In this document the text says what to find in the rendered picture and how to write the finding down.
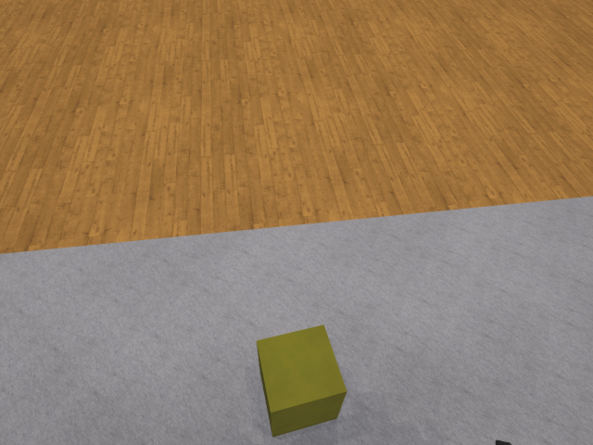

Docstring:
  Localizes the carton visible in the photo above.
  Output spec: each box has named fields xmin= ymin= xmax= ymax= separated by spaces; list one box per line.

xmin=257 ymin=324 xmax=347 ymax=437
